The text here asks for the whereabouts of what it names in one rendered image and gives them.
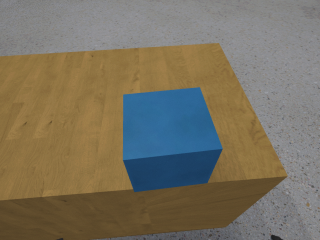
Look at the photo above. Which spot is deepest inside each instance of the carton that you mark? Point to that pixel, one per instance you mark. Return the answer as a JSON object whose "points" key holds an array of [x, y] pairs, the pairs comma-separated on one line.
{"points": [[169, 139]]}

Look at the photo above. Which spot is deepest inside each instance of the pedestal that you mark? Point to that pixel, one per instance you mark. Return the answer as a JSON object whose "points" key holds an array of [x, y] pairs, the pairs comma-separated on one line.
{"points": [[62, 173]]}

